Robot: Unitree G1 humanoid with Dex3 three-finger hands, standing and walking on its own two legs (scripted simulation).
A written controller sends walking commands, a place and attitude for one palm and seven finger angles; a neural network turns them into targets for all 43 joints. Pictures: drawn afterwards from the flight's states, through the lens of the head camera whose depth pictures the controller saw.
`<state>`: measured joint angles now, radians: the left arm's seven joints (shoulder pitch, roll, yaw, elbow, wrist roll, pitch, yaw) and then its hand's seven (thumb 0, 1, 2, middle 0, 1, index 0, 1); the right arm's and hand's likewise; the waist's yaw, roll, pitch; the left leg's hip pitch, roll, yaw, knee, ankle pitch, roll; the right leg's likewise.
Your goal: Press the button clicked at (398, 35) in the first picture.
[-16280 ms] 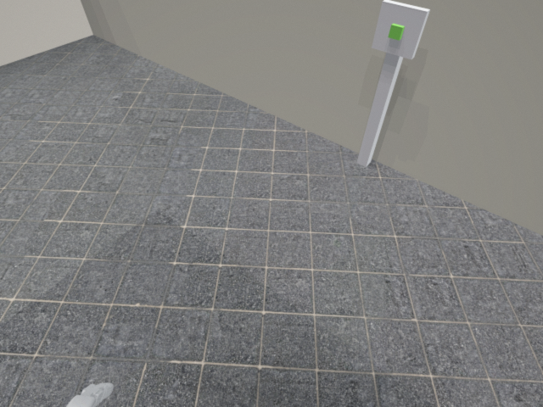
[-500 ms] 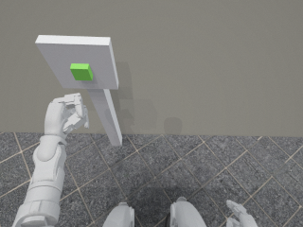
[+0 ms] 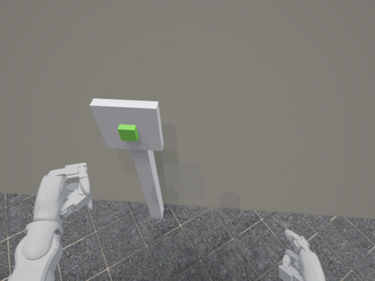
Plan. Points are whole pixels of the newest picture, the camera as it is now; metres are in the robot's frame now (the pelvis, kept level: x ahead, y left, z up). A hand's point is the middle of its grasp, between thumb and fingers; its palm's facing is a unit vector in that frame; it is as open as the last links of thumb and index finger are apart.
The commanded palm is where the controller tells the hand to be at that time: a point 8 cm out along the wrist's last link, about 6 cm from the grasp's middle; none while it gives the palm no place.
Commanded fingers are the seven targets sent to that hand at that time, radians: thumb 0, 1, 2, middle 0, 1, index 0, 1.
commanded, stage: draw the hand back to the body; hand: left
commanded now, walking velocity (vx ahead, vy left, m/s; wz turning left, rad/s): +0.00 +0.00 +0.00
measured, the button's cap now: (128, 132) +0.51 +0.20 -0.01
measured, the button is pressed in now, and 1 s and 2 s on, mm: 0 0 0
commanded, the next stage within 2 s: step back with the hand held close in 0.84 s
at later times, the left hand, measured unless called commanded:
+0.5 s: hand (33, 192) +0.22 +0.24 +0.17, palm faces +0.37 -0.84 -0.40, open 3.1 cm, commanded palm +0.16 +0.29 +0.20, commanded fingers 0.00 0.90 0.90 -1.30 -1.50 -1.30 -1.50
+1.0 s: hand (6, 212) +0.17 +0.24 +0.20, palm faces +0.42 -0.82 -0.39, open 3.1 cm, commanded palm +0.13 +0.28 +0.20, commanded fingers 0.00 0.90 0.90 -1.30 -1.50 -1.30 -1.50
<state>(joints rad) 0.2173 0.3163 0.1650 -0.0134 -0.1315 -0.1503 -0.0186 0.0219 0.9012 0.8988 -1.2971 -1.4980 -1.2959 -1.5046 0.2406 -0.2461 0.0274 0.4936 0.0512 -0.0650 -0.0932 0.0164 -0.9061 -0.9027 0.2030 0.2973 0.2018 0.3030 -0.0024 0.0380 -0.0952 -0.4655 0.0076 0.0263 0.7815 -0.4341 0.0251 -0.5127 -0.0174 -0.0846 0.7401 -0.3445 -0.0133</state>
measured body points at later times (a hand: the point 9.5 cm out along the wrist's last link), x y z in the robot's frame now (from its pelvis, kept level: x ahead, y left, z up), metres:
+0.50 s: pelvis +0.03 +0.01 +0.03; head +0.01 -0.02 +0.48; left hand +0.19 +0.29 +0.20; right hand +0.21 -0.21 -0.05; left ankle -0.02 +0.10 -0.71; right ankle +0.02 -0.11 -0.71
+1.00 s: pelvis -0.01 +0.00 +0.03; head -0.04 -0.01 +0.48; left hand +0.15 +0.29 +0.22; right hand +0.18 -0.21 -0.05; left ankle -0.02 +0.10 -0.71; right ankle +0.02 -0.11 -0.71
